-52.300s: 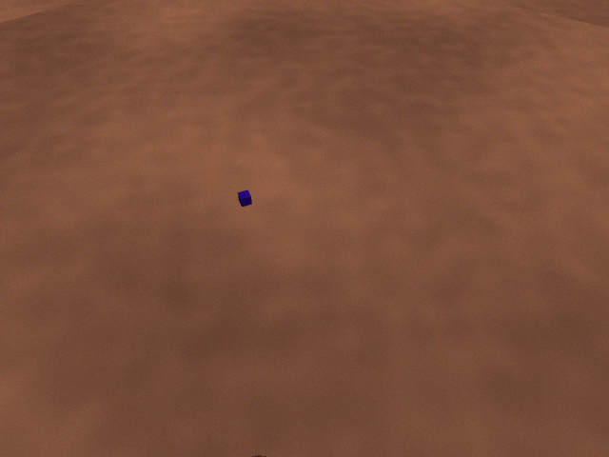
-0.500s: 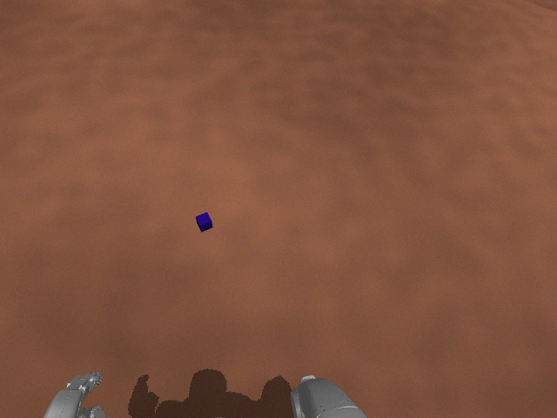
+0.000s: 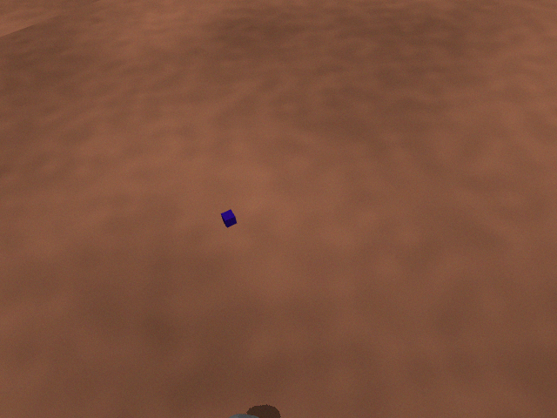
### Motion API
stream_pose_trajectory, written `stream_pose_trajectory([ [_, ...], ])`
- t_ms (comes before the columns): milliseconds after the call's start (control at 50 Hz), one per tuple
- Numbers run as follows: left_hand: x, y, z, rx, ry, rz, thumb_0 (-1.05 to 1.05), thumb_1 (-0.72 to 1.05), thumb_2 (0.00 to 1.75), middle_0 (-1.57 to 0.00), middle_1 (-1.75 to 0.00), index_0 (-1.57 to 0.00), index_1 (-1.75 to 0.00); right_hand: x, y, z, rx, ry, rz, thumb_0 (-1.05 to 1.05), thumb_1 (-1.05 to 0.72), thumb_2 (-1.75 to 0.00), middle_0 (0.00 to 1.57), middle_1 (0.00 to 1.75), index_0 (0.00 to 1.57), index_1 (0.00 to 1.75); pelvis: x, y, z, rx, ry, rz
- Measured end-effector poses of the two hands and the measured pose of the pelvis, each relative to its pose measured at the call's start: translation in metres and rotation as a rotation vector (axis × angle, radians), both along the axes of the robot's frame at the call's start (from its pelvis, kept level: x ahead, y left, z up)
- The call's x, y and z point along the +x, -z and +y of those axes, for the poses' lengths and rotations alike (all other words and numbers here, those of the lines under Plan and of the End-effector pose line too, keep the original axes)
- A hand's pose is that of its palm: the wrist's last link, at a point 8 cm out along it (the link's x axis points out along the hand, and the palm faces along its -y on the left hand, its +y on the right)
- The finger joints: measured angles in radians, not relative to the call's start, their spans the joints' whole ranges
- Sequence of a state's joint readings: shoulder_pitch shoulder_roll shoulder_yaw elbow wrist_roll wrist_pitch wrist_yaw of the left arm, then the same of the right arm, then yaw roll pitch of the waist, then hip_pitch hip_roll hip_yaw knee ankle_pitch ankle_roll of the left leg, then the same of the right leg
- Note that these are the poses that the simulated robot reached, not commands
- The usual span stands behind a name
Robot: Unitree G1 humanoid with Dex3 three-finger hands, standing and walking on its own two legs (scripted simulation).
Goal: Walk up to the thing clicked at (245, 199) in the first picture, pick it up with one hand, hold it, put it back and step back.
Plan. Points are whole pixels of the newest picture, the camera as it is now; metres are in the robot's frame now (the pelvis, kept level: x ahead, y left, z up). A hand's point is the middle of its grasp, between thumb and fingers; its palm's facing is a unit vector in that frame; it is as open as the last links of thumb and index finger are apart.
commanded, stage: step back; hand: left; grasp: from above
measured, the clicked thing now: (228, 218) +1.04 +0.32 -0.74
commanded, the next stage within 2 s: stand in 0.94 s
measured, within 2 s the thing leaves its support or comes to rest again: neither
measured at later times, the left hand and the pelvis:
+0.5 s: hand out of the picture +0.05 +0.25 -0.14, palm faces +0.08 -0.92 -0.38, open 7.3 cm; pelvis +0.01 -0.02 +0.00, yaw +4 degrees
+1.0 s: hand out of the picture +0.10 +0.28 -0.15, palm faces +0.06 -0.93 -0.36, open 7.3 cm; pelvis +0.04 +0.01 +0.01, yaw +4 degrees
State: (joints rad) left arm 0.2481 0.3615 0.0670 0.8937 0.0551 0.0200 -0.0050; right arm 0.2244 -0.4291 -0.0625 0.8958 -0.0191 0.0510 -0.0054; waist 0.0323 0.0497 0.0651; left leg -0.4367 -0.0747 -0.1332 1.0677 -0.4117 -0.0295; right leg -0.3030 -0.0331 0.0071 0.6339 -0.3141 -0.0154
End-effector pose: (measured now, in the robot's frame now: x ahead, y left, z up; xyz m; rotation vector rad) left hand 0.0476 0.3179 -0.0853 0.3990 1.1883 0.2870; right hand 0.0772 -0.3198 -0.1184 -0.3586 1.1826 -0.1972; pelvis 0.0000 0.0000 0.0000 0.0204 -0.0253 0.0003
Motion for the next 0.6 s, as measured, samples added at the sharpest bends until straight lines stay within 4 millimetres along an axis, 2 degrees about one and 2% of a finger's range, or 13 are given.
stream_pose_trajectory([
  [60, -0.004, 0.0, 0.009, 0.004, -0.009, -0.05, 0.01, 0.9, 0.9, -0.21, -0.3, -0.21, -0.3, -0.03, 0.004, 0.003, -0.006, -0.018, 0.082, 0.0, -0.9, -0.9, 0.21, 0.3, 0.21, 0.3, -0.009, 0.003, 0.003, -0.016, -0.043, 0.003],
  [120, -0.009, 0.008, 0.02, -0.003, -0.025, -0.077, 0.01, 0.9, 0.9, -0.21, -0.3, -0.21, -0.3, -0.049, 0.004, 0.011, -0.014, -0.027, 0.121, 0.01, -0.9, -0.9, 0.21, 0.3, 0.21, 0.3, -0.017, 0.006, 0.007, 0.002, -0.069, -0.013],
  [180, -0.017, 0.013, 0.021, -0.025, -0.039, -0.055, 0.01, 0.91, 0.9, -0.21, -0.3, -0.21, -0.3, -0.059, -0.004, 0.019, -0.003, -0.008, 0.091, 0.01, -0.9, -0.9, 0.21, 0.3, 0.21, 0.3, -0.018, 0.002, 0.009, 0.02, -0.051, -0.026],
  [240, -0.018, 0.013, 0.016, -0.058, -0.037, -0.037, 0.01, 0.91, 0.9, -0.21, -0.3, -0.21, -0.3, -0.061, -0.012, 0.019, -0.004, -0.001, 0.072, 0.01, -0.9, -0.9, 0.21, 0.3, 0.21, 0.3, -0.015, -0.004, 0.007, -0.007, -0.063, -0.027],
  [320, -0.013, 0.014, 0.006, -0.071, -0.023, -0.031, 0.01, 0.91, 0.9, -0.21, -0.3, -0.21, -0.3, -0.051, -0.015, 0.009, -0.006, -0.004, 0.046, 0.01, -0.9, -0.9, 0.21, 0.3, 0.21, 0.3, -0.011, -0.004, -0.002, -0.009, -0.054, -0.022],
  [420, -0.005, 0.02, -0.012, -0.055, -0.029, -0.046, 0.01, 0.91, 0.9, -0.21, -0.3, -0.21, -0.3, -0.024, -0.002, -0.011, -0.017, -0.01, 0.037, 0.01, -0.9, -0.9, 0.21, 0.3, 0.21, 0.3, -0.001, 0.006, -0.015, -0.047, -0.062, -0.03],
  [520, -0.007, 0.014, -0.023, -0.071, -0.063, -0.051, 0.01, 0.91, 0.9, -0.21, -0.3, -0.21, -0.3, 0.01, -0.005, -0.008, -0.012, -0.057, 0.022, 0.01, -0.9, -0.9, 0.21, 0.3, 0.21, 0.3, 0.01, -0.001, -0.015, -0.024, -0.079, -0.027],
  [600, -0.006, 0.014, -0.019, -0.072, -0.075, -0.036, 0.01, 0.9, 0.9, -0.21, -0.3, -0.21, -0.3, 0.034, -0.006, 0.001, -0.007, -0.087, 0.008, 0.0, -0.9, -0.9, 0.21, 0.3, 0.21, 0.3, 0.019, -0.002, -0.009, -0.024, -0.085, -0.022],
])
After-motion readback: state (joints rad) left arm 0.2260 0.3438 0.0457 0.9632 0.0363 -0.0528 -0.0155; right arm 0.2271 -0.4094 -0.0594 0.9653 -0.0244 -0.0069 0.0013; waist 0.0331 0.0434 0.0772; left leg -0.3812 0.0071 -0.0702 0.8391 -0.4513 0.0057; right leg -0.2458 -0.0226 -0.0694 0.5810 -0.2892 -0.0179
